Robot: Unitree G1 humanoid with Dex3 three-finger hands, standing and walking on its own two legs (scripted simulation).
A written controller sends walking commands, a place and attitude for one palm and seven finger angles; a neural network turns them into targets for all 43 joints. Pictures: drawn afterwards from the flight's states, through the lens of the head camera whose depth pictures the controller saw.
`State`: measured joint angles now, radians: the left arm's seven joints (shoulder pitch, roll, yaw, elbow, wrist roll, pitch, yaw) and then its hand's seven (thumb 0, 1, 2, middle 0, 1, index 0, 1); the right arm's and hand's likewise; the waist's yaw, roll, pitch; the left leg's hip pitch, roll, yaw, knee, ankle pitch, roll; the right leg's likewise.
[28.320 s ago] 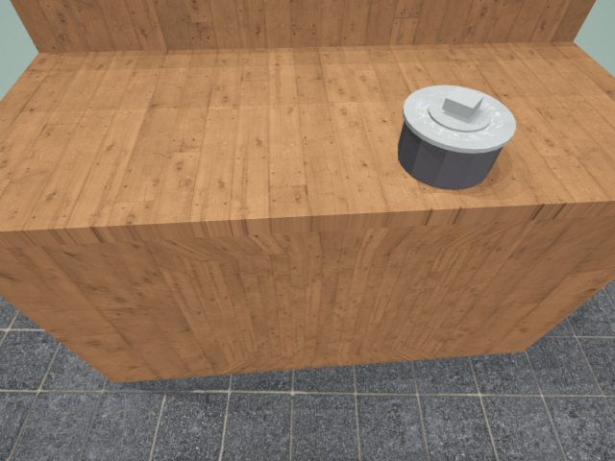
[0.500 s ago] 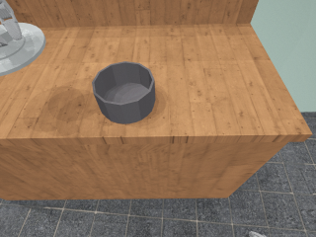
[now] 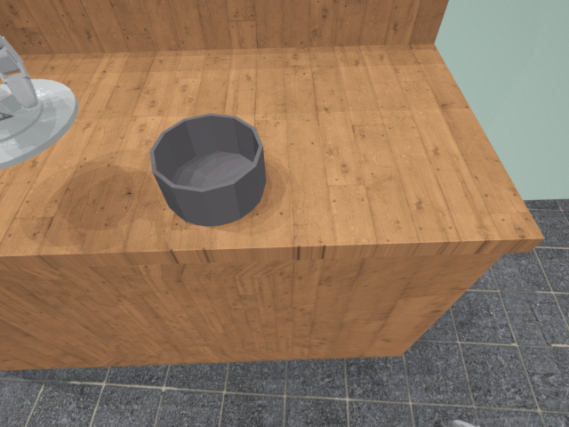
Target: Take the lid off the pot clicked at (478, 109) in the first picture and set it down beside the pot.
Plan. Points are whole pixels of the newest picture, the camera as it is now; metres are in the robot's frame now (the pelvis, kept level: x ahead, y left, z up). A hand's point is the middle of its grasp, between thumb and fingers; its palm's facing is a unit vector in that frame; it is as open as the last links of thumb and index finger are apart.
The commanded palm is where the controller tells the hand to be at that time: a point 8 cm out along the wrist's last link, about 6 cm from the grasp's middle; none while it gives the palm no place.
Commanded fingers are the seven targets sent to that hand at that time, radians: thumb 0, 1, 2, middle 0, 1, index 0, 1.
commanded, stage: lower the lid onto the table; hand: left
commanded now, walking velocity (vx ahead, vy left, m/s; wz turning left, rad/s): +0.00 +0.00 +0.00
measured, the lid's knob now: out of the picture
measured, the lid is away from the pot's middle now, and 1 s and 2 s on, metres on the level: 0.24 0.24 0.25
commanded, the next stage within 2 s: none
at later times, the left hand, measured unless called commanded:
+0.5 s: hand (0, 125) +0.45 +0.34 +0.20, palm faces -0.34 -0.18 -0.92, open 5.5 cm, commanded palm +0.46 +0.35 +0.28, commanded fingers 0.00 0.56 1.10 -0.77 -0.95 -0.98 -1.07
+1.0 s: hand (26, 138) +0.46 +0.33 +0.17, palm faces -0.38 -0.17 -0.91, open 5.5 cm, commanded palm +0.47 +0.33 +0.25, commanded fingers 0.00 0.56 1.10 -0.77 -0.95 -0.98 -1.07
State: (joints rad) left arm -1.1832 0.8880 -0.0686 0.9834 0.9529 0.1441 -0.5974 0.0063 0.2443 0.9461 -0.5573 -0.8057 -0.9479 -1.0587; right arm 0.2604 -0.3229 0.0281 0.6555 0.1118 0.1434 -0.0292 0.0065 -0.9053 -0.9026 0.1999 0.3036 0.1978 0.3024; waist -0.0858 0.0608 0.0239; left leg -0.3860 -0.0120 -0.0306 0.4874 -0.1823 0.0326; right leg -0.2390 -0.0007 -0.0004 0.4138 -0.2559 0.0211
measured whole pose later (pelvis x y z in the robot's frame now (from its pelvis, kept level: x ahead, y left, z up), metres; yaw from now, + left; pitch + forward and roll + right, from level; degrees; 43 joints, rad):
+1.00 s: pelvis +0.00 +0.02 +0.00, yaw +0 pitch +7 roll -2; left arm -1.10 0.84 -0.06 1.06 0.93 0.04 -0.53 0.00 0.26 0.94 -0.55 -0.81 -0.95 -1.06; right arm 0.29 -0.31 0.02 0.67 0.10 0.14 -0.03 0.01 -0.90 -0.90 0.20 0.30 0.20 0.30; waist -0.10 0.05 -0.01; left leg -0.47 -0.02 -0.02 0.55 -0.21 0.05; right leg -0.31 -0.01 0.01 0.45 -0.27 0.03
